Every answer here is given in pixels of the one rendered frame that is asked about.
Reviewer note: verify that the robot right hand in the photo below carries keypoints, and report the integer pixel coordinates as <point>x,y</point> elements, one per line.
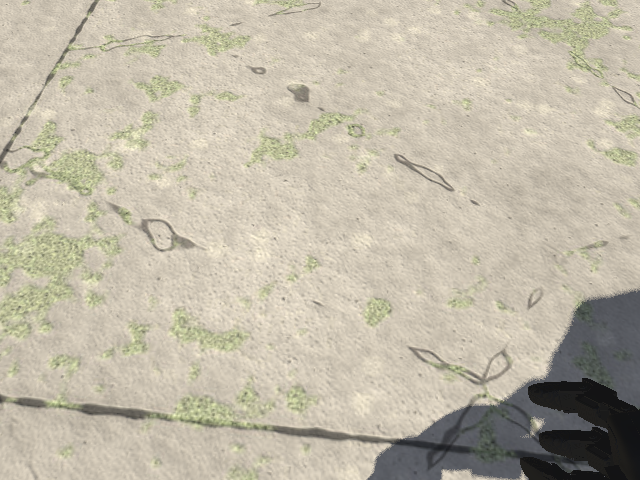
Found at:
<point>616,454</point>

